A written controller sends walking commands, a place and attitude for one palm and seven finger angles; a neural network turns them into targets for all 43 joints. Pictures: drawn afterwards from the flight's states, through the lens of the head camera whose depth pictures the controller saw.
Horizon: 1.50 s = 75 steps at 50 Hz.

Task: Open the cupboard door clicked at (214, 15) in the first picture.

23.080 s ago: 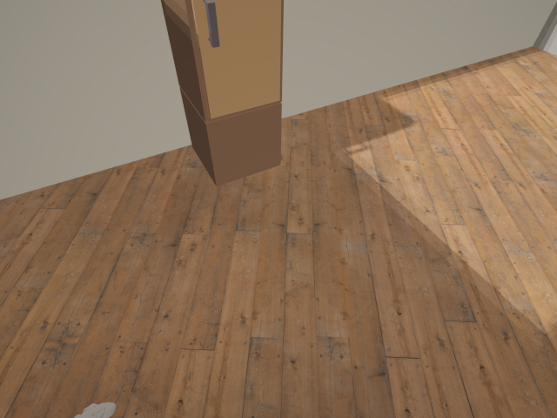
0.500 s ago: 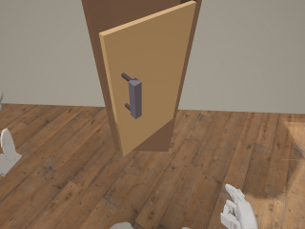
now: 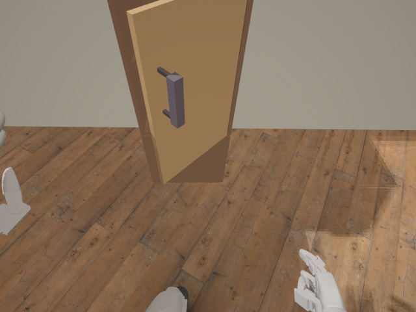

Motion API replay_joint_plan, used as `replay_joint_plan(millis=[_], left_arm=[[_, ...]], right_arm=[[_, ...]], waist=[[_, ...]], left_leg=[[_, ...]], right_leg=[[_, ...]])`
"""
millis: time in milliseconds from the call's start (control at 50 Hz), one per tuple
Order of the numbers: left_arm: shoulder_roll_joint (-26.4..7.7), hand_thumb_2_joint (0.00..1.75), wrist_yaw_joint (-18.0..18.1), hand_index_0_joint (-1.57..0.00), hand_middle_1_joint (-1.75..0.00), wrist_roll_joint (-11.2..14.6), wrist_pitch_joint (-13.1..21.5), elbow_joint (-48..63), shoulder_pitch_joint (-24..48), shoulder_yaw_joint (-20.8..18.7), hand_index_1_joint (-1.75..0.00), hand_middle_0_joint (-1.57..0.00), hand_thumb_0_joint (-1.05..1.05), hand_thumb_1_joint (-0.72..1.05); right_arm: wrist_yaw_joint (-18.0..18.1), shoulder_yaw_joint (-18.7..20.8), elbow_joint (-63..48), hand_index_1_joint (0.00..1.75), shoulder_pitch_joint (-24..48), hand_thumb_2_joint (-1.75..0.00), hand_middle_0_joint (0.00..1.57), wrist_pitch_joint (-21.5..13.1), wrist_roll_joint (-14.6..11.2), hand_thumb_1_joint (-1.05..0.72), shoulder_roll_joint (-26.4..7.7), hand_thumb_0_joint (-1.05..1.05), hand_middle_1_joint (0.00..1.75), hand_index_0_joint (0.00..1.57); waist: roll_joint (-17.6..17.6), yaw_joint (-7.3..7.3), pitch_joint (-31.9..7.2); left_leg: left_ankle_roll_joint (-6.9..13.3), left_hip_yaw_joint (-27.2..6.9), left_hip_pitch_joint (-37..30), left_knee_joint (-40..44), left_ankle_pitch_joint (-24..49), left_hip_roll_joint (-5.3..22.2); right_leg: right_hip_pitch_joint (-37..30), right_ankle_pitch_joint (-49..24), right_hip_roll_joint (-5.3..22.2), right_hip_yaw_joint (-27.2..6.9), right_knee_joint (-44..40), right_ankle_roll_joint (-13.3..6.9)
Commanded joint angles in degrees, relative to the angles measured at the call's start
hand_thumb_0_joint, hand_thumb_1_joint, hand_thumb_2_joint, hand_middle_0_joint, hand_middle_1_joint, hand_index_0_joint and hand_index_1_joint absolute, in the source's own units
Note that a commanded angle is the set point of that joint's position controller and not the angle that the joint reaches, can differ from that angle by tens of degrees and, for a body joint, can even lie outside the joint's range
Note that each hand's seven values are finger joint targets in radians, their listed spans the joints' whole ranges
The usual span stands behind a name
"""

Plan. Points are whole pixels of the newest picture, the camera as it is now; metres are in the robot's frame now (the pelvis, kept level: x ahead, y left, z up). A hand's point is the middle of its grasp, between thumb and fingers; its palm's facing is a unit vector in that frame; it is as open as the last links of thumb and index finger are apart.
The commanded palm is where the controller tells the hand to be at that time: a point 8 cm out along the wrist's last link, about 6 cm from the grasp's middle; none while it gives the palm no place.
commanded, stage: stop stepping back and stand still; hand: left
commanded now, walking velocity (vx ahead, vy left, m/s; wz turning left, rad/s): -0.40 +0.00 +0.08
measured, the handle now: (170, 97) +0.57 +0.16 +0.06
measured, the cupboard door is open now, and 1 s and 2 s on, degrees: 44 44 44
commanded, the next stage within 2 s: let the arm hang, fingers relaxed in 1.28 s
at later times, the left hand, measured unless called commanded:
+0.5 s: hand out of the picture +0.10 +0.23 +0.18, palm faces +0.47 -0.75 -0.47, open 7.4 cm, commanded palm +0.06 +0.27 +0.19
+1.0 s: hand out of the picture +0.09 +0.26 +0.18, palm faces +0.48 -0.75 -0.45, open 7.4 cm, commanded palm +0.02 +0.30 +0.19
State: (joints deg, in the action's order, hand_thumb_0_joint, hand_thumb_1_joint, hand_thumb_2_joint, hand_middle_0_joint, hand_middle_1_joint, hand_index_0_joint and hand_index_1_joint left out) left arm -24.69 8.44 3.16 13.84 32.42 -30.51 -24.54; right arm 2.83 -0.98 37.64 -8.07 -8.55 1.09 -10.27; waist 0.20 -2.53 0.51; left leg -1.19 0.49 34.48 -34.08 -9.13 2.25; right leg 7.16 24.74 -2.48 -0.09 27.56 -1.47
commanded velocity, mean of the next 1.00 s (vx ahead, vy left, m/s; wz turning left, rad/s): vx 0.11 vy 0.04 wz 0.00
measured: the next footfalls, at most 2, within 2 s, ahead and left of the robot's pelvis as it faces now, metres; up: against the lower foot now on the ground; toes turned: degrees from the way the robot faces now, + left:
left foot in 0.10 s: +0.09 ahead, +0.08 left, +0.00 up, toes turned +1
right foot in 0.38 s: +0.00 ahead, -0.11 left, +0.00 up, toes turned -1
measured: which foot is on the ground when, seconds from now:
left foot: up 0.00-0.08, down 0.10-0.38, up 0.40-0.66, down 0.68-1.00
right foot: down 0.00-0.12, up 0.14-0.36, down 0.38-1.00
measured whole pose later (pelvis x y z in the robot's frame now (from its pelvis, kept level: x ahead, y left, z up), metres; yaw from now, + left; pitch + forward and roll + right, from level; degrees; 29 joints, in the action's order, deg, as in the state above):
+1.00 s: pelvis -0.10 -0.01 +0.01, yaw +3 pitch -1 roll +0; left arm -21.8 8.4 1.3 12.8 24.8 -29.9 -22.8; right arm 3.6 -1.4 36.0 -13.0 -8.4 0.4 -11.0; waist 0.1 -0.1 0.6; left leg -0.5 4.2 11.1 -29.4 -16.9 2.1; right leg 16.7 11.1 1.3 5.1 29.0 -1.4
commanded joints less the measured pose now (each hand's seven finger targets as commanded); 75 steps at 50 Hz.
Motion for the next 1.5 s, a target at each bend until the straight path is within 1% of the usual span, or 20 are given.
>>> replay_joint_plan(millis=[0,40,80,100,120,240,320,340,360,380,400,500,600,680,740,860,1340,1360,1420,1480], left_arm=[[-15.9,0.90,0.4,-0.20,-0.30,-1.0,3.5,10.7,7.6,-9.8,-0.30,-0.20,0.00,0.90],[-11.5,0.90,-0.1,-0.20,-0.30,0.1,0.4,7.8,0.4,-8.6,-0.30,-0.20,0.00,0.90],[-11.0,0.90,-0.4,-0.20,-0.30,1.2,-0.5,10.1,-0.8,-8.0,-0.30,-0.20,0.00,0.90],[-11.5,0.90,-0.7,-0.20,-0.30,0.6,-0.3,11.8,-0.1,-7.5,-0.30,-0.20,0.00,0.90],[-9.6,0.90,-0.8,-0.20,-0.30,1.1,0.9,11.4,1.7,-6.4,-0.30,-0.20,0.00,0.90],[-9.2,0.90,1.3,-0.20,-0.30,-0.2,-1.1,11.8,-7.2,-8.1,-0.30,-0.20,0.00,0.90],[-8.6,0.90,1.7,-0.20,-0.30,-1.7,-1.0,7.4,-3.4,-6.1,-0.30,-0.20,0.00,0.90],[-9.7,0.90,1.6,-0.20,-0.30,-1.9,-1.0,6.3,-2.8,-6.5,-0.30,-0.20,0.00,0.90],[-11.0,0.90,1.3,-0.20,-0.30,-1.9,-1.0,6.7,-1.4,-6.5,-0.30,-0.20,0.00,0.90],[-11.9,0.90,1.1,-0.20,-0.30,-1.5,-0.6,8.2,2.8,-6.8,-0.30,-0.20,0.00,0.90],[-12.1,0.90,1.3,-0.20,-0.30,-1.8,0.3,9.4,7.5,-7.0,-0.30,-0.20,0.00,0.90],[-8.7,0.90,0.8,-0.20,-0.30,-2.4,1.6,0.9,8.3,-3.7,-0.30,-0.20,0.00,0.90],[-8.1,0.90,2.0,-0.20,-0.30,-2.4,1.5,0.1,2.2,-4.9,-0.30,-0.20,0.00,0.90],[-9.1,0.90,2.0,-0.20,-0.30,-1.6,2.8,5.3,2.9,-6.4,-0.30,-0.20,0.00,0.90],[-8.5,0.90,1.5,-0.20,-0.30,-1.5,2.6,5.3,1.2,-6.2,-0.30,-0.20,0.00,0.90],[-7.7,0.90,1.3,-0.20,-0.30,-1.4,2.3,3.4,3.6,-5.4,-0.30,-0.20,0.00,0.90],[-6.8,0.90,1.3,-0.20,-0.30,-1.5,1.9,3.2,1.0,-5.6,-0.30,-0.20,0.00,0.90],[0.6,0.90,-7.1,-0.20,-0.30,-6.0,-7.1,-40.6,6.4,18.4,-0.30,-0.20,0.00,0.90],[4.2,0.90,-8.5,-0.20,-0.30,-5.1,-13.4,-42.7,8.4,17.5,-0.30,-0.20,0.00,0.90],[2.0,0.90,-8.5,-0.20,-0.30,-5.6,-13.4,-51.2,11.7,18.0,-0.30,-0.20,0.00,0.90]], right_arm=[[1.8,2.2,-9.7,0.30,6.2,-0.90,0.20,-2.7,-1.2,-0.90,-6.8,0.00,0.30,0.20],[3.2,1.5,-10.3,0.30,4.9,-0.90,0.20,-0.9,-1.7,-0.90,-6.5,0.00,0.30,0.20],[2.8,2.2,-10.0,0.30,3.3,-0.90,0.20,-1.1,-1.7,-0.90,-9.2,0.00,0.30,0.20],[1.8,3.2,-9.6,0.30,0.7,-0.90,0.20,-2.4,-1.3,-0.90,-9.2,0.00,0.30,0.20],[0.9,3.4,-8.6,0.30,-1.9,-0.90,0.20,-3.2,-1.2,-0.90,-9.0,0.00,0.30,0.20],[1.5,2.6,-11.5,0.30,1.4,-0.90,0.20,-2.9,-0.5,-0.90,-8.2,0.00,0.30,0.20],[2.0,3.2,-11.8,0.30,1.5,-0.90,0.20,-1.6,-0.4,-0.90,-8.7,0.00,0.30,0.20],[1.9,3.5,-11.6,0.30,1.3,-0.90,0.20,-1.1,-0.5,-0.90,-8.1,0.00,0.30,0.20],[1.9,3.8,-11.4,0.30,1.4,-0.90,0.20,-0.5,-0.4,-0.90,-8.3,0.00,0.30,0.20],[2.0,3.7,-10.1,0.30,1.6,-0.90,0.20,0.0,0.2,-0.90,-8.8,0.00,0.30,0.20],[1.8,3.7,-8.8,0.30,1.8,-0.90,0.20,-0.2,0.5,-0.90,-9.3,0.00,0.30,0.20],[3.0,3.1,-7.6,0.30,0.2,-0.90,0.20,-1.3,-0.5,-0.90,-8.1,0.00,0.30,0.20],[3.5,3.1,-7.6,0.30,-1.8,-0.90,0.20,-2.9,-0.3,-0.90,-7.9,0.00,0.30,0.20],[2.6,3.9,-9.7,0.30,-1.4,-0.90,0.20,-2.5,-0.7,-0.90,-9.9,0.00,0.30,0.20],[1.9,3.2,-9.6,0.30,-1.1,-0.90,0.20,-2.3,-1.2,-0.90,-8.8,0.00,0.30,0.20],[1.4,3.1,-9.6,0.30,-0.8,-0.90,0.20,-2.9,-1.1,-0.90,-8.7,0.00,0.30,0.20],[1.5,3.0,-10.6,0.30,-0.7,-0.90,0.20,-1.8,-1.1,-0.90,-8.4,0.00,0.30,0.20],[-3.6,6.3,3.9,0.30,2.3,-0.90,0.20,-2.6,-1.2,-0.90,-19.7,0.00,0.30,0.20],[-3.2,5.3,2.5,0.30,-2.7,-0.90,0.20,3.2,-0.4,-0.90,-15.2,0.00,0.30,0.20],[-3.0,4.3,3.1,0.30,-0.9,-0.90,0.20,4.9,0.3,-0.90,-15.5,0.00,0.30,0.20]], waist=[[15.6,0.46,-10.2],[8.1,3.07,-9.9],[-12.5,2.95,-14.1],[-16.6,2.54,-14.8],[-10.1,2.90,-10.9],[-14.8,2.60,-5.9],[-10.9,2.74,-0.9],[-2.0,2.80,-0.9],[9.1,2.74,-1.1],[12.4,2.43,1.4],[7.9,3.00,0.3],[3.7,3.87,-1.0],[6.3,2.29,-2.5],[-2.9,2.58,-5.9],[-8.2,2.98,-5.4],[-0.5,2.92,-1.8],[-2.9,2.49,-3.3],[-3.6,5.24,3.4],[-5.8,4.06,-2.4],[6.2,2.55,-3.0]], left_leg=[[-0.5,0.9,-6.3,-14.0,-14.4,-3.7],[0.3,5.0,-16.8,0.7,1.0,-6.1],[5.9,-7.6,-36.7,9.3,43.8,5.3],[8.4,-16.9,-39.6,12.6,46.3,12.3],[8.9,-17.4,-33.0,16.7,31.1,13.1],[5.9,-9.0,-12.0,28.8,-21.6,7.6],[3.3,-3.4,0.4,22.8,-28.2,3.3],[2.0,-0.6,-4.2,11.0,-22.5,-0.4],[0.8,-1.0,-9.7,-9.9,-15.8,-4.1],[0.4,-2.7,-7.3,-22.7,-13.6,-3.5],[0.1,-3.6,-6.4,-28.7,-12.2,-2.8],[1.2,1.5,-10.9,-15.2,-6.7,-0.1],[3.7,4.7,-19.3,9.0,-11.4,-1.8],[5.2,-3.3,-22.9,12.3,4.4,4.6],[3.8,-0.7,-18.5,11.9,5.5,4.2],[3.0,0.4,-16.0,10.9,-5.2,1.8],[1.9,-0.4,-14.1,15.7,-6.3,2.2],[3.0,-3.1,-11.4,5.9,4.0,3.2],[4.6,-5.6,-12.2,10.3,6.3,7.0],[5.9,-6.7,-10.6,9.8,2.0,6.5]], right_leg=[[-3.0,-68.8,16.7,-6.1,-2.7,-4.4],[-2.4,-67.4,10.1,2.5,6.5,-0.6],[12.2,-25.3,2.0,4.3,19.2,4.0],[17.0,5.6,0.3,0.4,26.7,2.6],[14.3,12.2,-0.3,-3.2,29.5,1.3],[2.0,0.7,0.3,4.0,14.5,2.0],[-8.3,0.1,0.8,6.6,0.6,0.8],[-1.8,2.9,5.4,1.0,-9.1,-0.8],[11.9,13.8,17.5,-18.4,-20.4,-5.5],[19.3,15.6,25.3,-26.4,-24.0,-8.1],[20.3,15.8,25.7,-24.8,-23.2,-8.0],[15.1,6.6,17.2,-7.5,-17.0,-3.9],[6.9,3.1,15.3,-8.3,-13.4,-3.4],[2.1,-18.5,7.3,-2.7,-0.3,0.3],[0.1,-22.3,6.0,0.3,2.0,0.8],[2.9,-14.3,7.1,-3.0,-3.7,0.7],[-1.7,-18.2,5.8,-0.1,-4.6,1.7],[9.3,-23.9,9.6,1.0,2.8,0.1],[10.2,-10.7,6.2,1.5,7.0,-0.3],[5.7,-12.7,6.4,-0.3,5.8,-0.8]])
